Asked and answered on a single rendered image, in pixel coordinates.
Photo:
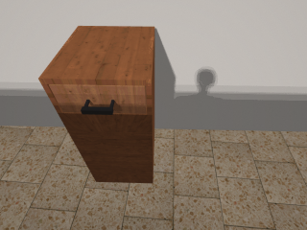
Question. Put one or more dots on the drawer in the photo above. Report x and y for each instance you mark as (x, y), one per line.
(128, 99)

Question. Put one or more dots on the cabinet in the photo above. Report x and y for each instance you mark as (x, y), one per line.
(117, 148)

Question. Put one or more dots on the handle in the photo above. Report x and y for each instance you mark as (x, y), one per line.
(97, 110)

